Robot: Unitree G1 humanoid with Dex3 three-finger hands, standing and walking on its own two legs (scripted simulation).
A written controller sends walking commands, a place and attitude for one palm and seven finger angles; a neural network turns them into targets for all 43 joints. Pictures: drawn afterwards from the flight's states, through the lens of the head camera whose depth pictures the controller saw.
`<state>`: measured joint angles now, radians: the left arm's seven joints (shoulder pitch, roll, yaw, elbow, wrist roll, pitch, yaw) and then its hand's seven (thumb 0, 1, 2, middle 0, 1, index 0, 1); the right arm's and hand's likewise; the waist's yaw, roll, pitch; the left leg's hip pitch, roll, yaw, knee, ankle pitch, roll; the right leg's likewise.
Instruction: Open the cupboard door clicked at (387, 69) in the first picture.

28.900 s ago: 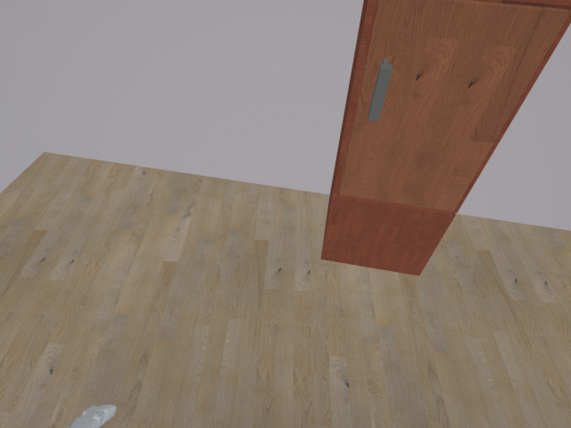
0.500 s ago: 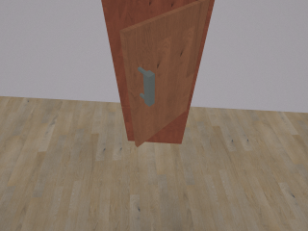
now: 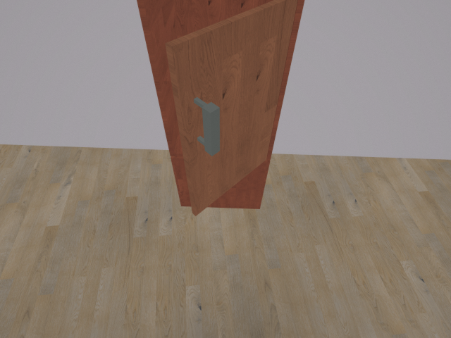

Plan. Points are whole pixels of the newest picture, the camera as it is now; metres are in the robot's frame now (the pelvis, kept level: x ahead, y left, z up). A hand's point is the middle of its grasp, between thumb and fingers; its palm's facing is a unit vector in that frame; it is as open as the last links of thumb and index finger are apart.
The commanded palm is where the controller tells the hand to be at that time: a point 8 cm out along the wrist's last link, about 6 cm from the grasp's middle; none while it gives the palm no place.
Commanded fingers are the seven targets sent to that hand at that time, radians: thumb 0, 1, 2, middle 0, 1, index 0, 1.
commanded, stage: walk to a spot facing it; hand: left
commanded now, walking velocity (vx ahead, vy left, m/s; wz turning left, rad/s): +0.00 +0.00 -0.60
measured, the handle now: (205, 126) +0.54 +0.08 +0.05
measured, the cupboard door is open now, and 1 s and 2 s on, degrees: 46 46 46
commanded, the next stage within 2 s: none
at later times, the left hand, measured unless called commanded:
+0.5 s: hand out of the picture +0.07 +0.14 -0.16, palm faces -0.20 -0.94 -0.28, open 7.4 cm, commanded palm none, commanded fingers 0.00 0.90 0.90 -0.20 -0.30 -0.20 -0.30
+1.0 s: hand (166, 299) +0.22 +0.15 -0.18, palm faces -0.48 -0.85 -0.21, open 7.4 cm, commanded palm none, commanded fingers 0.00 0.90 0.90 -0.20 -0.30 -0.20 -0.30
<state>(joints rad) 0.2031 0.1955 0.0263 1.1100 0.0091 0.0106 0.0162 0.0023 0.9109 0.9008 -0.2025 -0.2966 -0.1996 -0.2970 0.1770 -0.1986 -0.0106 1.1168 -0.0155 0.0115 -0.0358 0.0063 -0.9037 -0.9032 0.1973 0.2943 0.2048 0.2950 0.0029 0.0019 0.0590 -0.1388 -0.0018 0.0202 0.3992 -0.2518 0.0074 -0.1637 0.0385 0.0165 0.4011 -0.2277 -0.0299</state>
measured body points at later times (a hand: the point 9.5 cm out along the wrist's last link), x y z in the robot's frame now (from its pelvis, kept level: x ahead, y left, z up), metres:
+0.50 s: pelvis -0.01 -0.05 +0.00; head +0.05 -0.08 +0.44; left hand +0.08 +0.19 -0.14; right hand +0.02 -0.32 -0.16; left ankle -0.01 +0.12 -0.66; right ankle -0.03 -0.12 -0.74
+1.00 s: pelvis +0.04 +0.00 +0.00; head +0.11 -0.01 +0.44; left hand +0.25 +0.19 -0.16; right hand -0.02 -0.26 -0.13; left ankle +0.07 +0.11 -0.74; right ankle -0.05 -0.13 -0.66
